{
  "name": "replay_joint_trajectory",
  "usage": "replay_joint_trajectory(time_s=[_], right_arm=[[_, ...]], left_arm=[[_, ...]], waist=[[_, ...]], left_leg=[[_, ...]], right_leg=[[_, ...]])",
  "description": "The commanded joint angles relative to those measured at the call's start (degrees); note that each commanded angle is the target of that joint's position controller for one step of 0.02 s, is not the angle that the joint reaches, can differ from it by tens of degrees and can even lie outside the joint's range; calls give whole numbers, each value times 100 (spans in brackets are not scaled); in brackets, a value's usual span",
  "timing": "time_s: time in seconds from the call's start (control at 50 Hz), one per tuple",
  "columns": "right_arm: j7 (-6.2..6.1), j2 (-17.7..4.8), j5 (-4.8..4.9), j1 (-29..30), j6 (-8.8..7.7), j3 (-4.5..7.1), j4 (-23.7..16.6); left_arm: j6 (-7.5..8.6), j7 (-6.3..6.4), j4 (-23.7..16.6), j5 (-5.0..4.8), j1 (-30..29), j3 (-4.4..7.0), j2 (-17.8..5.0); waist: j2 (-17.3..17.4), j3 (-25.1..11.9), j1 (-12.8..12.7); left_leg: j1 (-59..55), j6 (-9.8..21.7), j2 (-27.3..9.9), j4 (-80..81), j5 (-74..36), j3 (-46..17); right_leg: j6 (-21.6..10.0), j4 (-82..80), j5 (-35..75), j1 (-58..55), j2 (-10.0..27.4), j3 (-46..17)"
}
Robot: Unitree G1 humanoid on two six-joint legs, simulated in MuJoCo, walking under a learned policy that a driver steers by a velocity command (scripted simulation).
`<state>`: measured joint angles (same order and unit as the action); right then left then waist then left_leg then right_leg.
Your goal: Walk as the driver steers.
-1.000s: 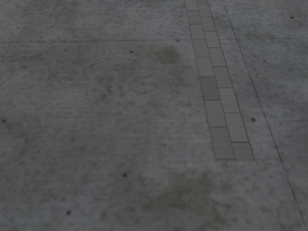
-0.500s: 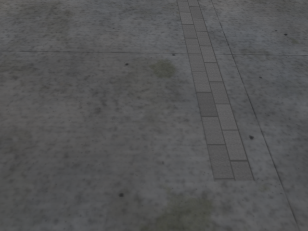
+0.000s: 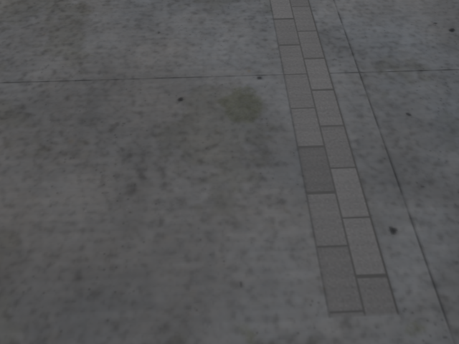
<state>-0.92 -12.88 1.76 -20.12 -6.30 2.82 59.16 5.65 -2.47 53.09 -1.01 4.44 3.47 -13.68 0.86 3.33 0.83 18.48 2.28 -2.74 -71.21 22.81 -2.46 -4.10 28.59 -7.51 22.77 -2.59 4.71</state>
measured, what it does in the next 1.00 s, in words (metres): walks ahead: left foot, then right foot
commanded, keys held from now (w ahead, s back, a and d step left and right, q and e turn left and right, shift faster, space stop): w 0.10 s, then no key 0.90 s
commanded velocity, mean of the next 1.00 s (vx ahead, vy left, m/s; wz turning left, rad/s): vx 0.16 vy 0.00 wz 0.00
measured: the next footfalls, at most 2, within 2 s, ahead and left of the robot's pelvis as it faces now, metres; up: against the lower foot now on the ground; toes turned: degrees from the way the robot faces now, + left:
left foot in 0.36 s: +0.37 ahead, +0.13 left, +0.00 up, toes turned +1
right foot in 0.66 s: +0.29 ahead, -0.11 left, +0.00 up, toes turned -2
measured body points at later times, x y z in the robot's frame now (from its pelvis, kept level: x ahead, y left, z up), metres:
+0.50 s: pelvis +0.23 +0.04 +0.00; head +0.26 +0.05 +0.45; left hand +0.27 +0.30 -0.15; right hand +0.36 -0.21 -0.12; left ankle +0.33 +0.13 -0.73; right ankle +0.14 -0.10 -0.67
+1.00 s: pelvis +0.29 +0.01 +0.00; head +0.30 +0.01 +0.45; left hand +0.31 +0.26 -0.15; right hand +0.35 -0.24 -0.14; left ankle +0.33 +0.13 -0.73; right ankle +0.25 -0.11 -0.73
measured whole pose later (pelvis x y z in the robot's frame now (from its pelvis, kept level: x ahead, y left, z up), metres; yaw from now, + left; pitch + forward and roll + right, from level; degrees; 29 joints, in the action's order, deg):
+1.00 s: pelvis +0.29 +0.01 +0.00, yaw +0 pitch +0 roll +0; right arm -1.2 -12.2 -0.4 -10.1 -1.3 1.8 59.8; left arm 1.1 2.0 62.8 0.0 13.8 1.5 -11.5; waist 0.1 1.8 -0.1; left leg 18.0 0.3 -0.5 -30.4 12.2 1.9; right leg 0.8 31.8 -19.9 11.7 1.7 0.7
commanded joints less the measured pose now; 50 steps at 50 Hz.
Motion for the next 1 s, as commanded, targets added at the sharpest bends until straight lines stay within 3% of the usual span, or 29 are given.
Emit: replay_joint_trajectory(time_s=[0.02,0.06,0.1,0.14,0.2,0.28,0.32,0.34,0.36,0.38,0.4,0.42,0.44,0.46,0.48,0.54,0.6,0.64,0.66,0.68,0.7,0.74,0.76,0.82,1.0], right_arm=[[-90,-491,-47,-154,4,195,-351],[-96,-280,-18,-205,112,176,-392],[-103,-426,-77,300,146,209,-618],[-92,-498,-158,758,133,219,-785],[-7,-255,-185,1291,88,98,-881],[118,-375,-152,1807,139,66,-1018],[160,-541,-213,1712,106,110,-1030],[165,-658,-252,1338,75,160,-890],[144,-993,-294,905,43,264,-733],[122,-1355,-404,354,37,312,-659],[137,-1119,-385,214,104,210,-557],[190,-749,-277,243,158,117,-601],[198,-751,-216,611,184,105,-658],[171,-712,-260,981,196,66,-731],[138,-660,-297,1319,209,37,-803],[72,-638,-405,1708,278,29,-811],[25,-637,-317,1635,331,19,-716],[17,-570,-225,1612,380,-17,-652],[23,-485,-232,1465,390,-49,-569],[28,-495,-262,1381,403,-49,-543],[2,-478,-255,1204,433,-22,-544],[-63,-491,-249,1176,448,-8,-472],[-84,-427,-232,1107,447,-17,-419],[-66,-393,-266,1039,422,-19,-307],[-41,-403,-203,1004,459,-29,-117]], left_arm=[[141,-52,-84,71,212,52,-377],[156,-27,37,98,401,50,-447],[164,71,104,103,592,79,-647],[135,161,133,115,736,84,-743],[74,250,191,79,993,84,-826],[-66,315,421,39,1392,62,-812],[-138,341,444,26,1249,91,-900],[-168,361,423,7,1130,87,-891],[-167,368,424,58,1288,64,-819],[-128,370,366,195,1553,-32,-565],[-123,324,628,152,2464,-224,67],[-187,305,706,30,2316,-103,-450],[-261,316,569,-64,1820,-39,-678],[-359,372,513,-67,1433,-27,-652],[-460,435,473,-26,1200,2,-641],[-596,542,569,31,1354,-44,-345],[-629,550,712,65,1430,-56,-305],[-659,505,765,153,1370,-60,-300],[-673,493,723,233,1287,-61,-373],[-674,505,636,240,1182,-49,-575],[-654,504,689,139,1056,24,-885],[-531,488,705,148,866,-41,-565],[-481,478,699,172,794,-39,-564],[-389,469,763,120,962,-55,-483],[-429,463,868,99,1218,-99,-440]], waist=[[-281,-599,30],[-392,-390,136],[-397,-144,104],[-319,-17,36],[-368,-114,-125],[-497,-307,-305],[-564,-441,-123],[-512,-613,90],[-246,-909,186],[386,-1676,179],[1573,-2495,-66],[1056,-2534,59],[789,-1927,55],[370,-1497,5],[280,-1154,-74],[652,-959,-330],[621,-1116,-369],[555,-935,-410],[434,-736,-368],[206,-422,-241],[-447,-179,19],[-729,-40,43],[-729,-6,66],[-450,-200,-12],[-104,-434,-108]], left_leg=[[1255,137,-653,-31,-544,-265],[1202,95,-730,304,-606,-180],[1643,-41,-803,861,-1080,-137],[1849,-182,-736,1682,-1687,-33],[1167,-248,-316,3056,-2578,342],[1002,-180,-24,3872,-2721,322],[741,-1,72,4261,-2405,274],[230,103,180,4625,-2715,352],[-557,252,28,4767,-4245,235],[-2100,655,-946,4171,-6822,-634],[-3259,1673,-2111,4149,-7469,-1923],[-2863,1658,-1936,4408,-6133,-2128],[-2300,1462,-1727,4650,-4888,-1838],[-1655,1290,-1563,4920,-3839,-1661],[-959,1184,-1449,5207,-3141,-1491],[126,948,-962,5575,-2378,-801],[243,874,-814,5577,-1442,-579],[561,573,-587,5583,92,-456],[709,314,-467,5584,739,-436],[772,99,-286,5393,904,-333],[399,-48,96,5223,446,85],[-434,-80,155,4759,-425,247],[-508,-26,126,4693,-647,243],[-516,37,121,4584,-1177,273],[-729,17,79,4287,-2215,297]], right_leg=[[-959,-1839,76,-1186,1572,-1885],[-1074,-2133,109,-791,1523,-1638],[-1126,-2326,261,-754,1516,-1452],[-1030,-2188,1615,-871,1409,-1088],[-748,-1860,2731,-780,1043,-407],[-633,-1324,2674,-1589,1259,-537],[-479,-817,2644,-1947,1362,-719],[-344,-391,2713,-1987,1248,-689],[-127,336,2497,-1850,906,-538],[154,1682,561,-910,481,-282],[432,3061,-2942,151,92,-462],[489,3572,-3396,292,267,-961],[515,3767,-3220,692,411,-917],[543,3646,-2867,800,559,-834],[568,3377,-2568,647,693,-832],[601,2180,-1992,-340,693,-621],[550,1090,-1012,-1005,569,-426],[430,354,-366,-1443,457,-285],[325,75,-308,-1466,585,-435],[178,-299,-722,-1220,853,-715],[68,-444,-1792,-475,833,-762],[214,-878,-2194,242,790,-800],[308,-859,-1867,208,753,-778],[352,-617,-1113,-267,696,-699],[323,-252,-37,-713,572,-540]])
